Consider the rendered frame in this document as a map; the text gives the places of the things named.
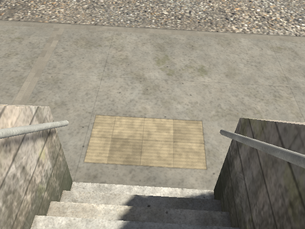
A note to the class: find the stairs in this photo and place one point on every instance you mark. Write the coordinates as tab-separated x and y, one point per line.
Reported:
117	206

